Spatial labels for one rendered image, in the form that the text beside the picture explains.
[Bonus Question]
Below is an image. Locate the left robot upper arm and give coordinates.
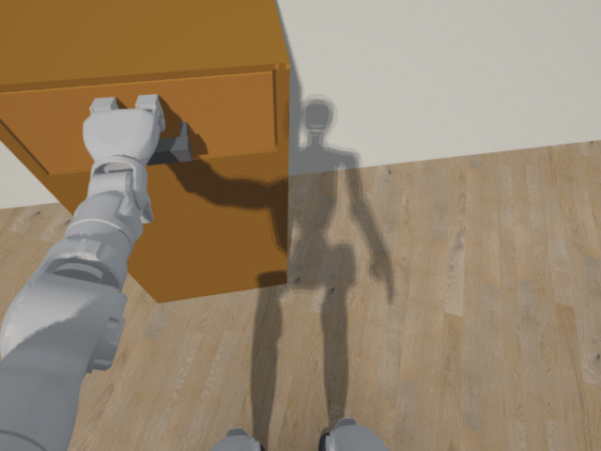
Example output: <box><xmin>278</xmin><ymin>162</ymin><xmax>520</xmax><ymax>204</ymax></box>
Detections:
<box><xmin>0</xmin><ymin>272</ymin><xmax>128</xmax><ymax>451</ymax></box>

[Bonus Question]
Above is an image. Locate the left robot shin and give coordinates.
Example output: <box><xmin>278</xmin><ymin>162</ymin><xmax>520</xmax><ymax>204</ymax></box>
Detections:
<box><xmin>226</xmin><ymin>428</ymin><xmax>251</xmax><ymax>439</ymax></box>

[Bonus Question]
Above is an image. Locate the right robot shin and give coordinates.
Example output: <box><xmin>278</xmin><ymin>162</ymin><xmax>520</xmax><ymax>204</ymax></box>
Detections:
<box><xmin>333</xmin><ymin>417</ymin><xmax>356</xmax><ymax>432</ymax></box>

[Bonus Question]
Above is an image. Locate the left robot forearm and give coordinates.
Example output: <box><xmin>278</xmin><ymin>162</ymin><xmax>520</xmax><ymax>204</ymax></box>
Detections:
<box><xmin>0</xmin><ymin>156</ymin><xmax>147</xmax><ymax>359</ymax></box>

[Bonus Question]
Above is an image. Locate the robot shin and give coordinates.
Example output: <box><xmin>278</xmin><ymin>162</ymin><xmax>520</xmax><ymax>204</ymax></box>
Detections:
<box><xmin>333</xmin><ymin>417</ymin><xmax>356</xmax><ymax>432</ymax></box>
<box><xmin>226</xmin><ymin>428</ymin><xmax>251</xmax><ymax>439</ymax></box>

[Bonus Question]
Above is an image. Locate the cabinet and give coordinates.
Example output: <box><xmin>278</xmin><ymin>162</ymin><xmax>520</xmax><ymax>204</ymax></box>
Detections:
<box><xmin>0</xmin><ymin>0</ymin><xmax>290</xmax><ymax>303</ymax></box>

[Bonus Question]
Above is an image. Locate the robot left hand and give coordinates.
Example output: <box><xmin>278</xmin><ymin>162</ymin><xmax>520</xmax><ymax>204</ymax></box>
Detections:
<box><xmin>83</xmin><ymin>94</ymin><xmax>165</xmax><ymax>224</ymax></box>

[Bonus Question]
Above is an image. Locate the drawer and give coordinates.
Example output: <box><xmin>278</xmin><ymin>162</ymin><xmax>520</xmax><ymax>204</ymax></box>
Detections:
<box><xmin>0</xmin><ymin>70</ymin><xmax>275</xmax><ymax>173</ymax></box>

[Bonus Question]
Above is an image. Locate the handle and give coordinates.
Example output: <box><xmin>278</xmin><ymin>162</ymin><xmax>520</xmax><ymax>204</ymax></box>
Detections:
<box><xmin>147</xmin><ymin>121</ymin><xmax>192</xmax><ymax>165</ymax></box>

